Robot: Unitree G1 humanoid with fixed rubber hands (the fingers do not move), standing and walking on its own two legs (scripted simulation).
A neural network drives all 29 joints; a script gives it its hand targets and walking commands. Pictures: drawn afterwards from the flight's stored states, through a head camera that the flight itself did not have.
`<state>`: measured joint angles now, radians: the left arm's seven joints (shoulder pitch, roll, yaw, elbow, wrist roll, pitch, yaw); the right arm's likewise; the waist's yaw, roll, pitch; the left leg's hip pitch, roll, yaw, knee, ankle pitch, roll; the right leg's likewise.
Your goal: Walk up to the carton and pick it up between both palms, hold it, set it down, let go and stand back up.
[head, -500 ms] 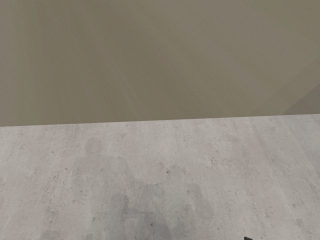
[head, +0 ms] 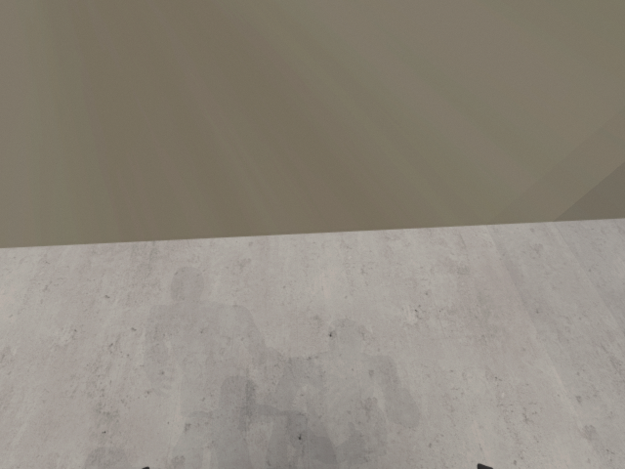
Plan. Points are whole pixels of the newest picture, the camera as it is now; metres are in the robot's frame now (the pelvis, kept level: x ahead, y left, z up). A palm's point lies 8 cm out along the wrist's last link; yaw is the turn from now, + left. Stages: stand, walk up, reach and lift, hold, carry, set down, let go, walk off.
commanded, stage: stand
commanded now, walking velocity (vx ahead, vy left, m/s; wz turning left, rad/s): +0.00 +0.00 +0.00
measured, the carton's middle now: out of the picture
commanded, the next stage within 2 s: walk up in 0.08 s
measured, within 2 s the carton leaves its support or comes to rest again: neither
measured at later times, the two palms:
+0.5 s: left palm out of the picture +0.08 +0.27 -0.12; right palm out of the picture +0.05 -0.25 -0.13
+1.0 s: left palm out of the picture -0.06 +0.37 -0.10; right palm out of the picture +0.03 -0.16 -0.16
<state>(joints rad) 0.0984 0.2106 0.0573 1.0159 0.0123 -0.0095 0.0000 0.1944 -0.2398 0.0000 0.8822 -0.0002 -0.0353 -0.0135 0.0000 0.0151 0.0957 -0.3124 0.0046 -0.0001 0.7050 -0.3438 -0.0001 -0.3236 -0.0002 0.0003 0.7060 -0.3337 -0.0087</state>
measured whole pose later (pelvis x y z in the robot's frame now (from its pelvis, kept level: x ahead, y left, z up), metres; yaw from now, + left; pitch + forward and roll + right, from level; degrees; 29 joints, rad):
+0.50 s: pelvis -0.02 +0.01 +0.00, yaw +2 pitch -4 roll +0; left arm 0.09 0.21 0.07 0.91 0.00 -0.01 0.01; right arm 0.19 -0.29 0.00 0.88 0.00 0.07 0.03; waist 0.00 0.02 0.18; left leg -0.36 0.00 0.00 0.98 -0.51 0.00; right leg -0.33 -0.04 -0.02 0.71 -0.31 -0.01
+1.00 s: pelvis -0.11 +0.06 +0.00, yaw +15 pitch -3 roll +4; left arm 0.04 0.27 0.07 0.86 -0.03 0.04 0.04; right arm 0.18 -0.31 0.00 0.77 0.00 0.08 0.05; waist 0.00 0.04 0.28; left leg -0.34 -0.19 -0.05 0.68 -0.31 0.07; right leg -0.35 -0.02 -0.04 0.79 -0.37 -0.06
